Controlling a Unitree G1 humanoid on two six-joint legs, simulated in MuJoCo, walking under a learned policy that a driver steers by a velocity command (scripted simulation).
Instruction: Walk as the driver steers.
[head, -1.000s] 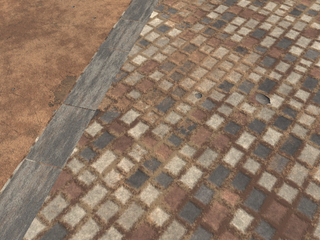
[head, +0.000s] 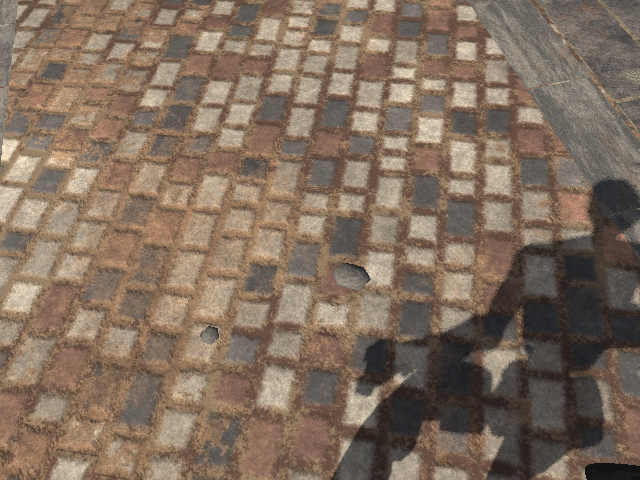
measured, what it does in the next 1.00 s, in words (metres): steps on the spot, turning right: left foot, then right foot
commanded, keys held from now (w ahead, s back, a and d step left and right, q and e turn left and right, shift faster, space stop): e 0.48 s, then no key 0.52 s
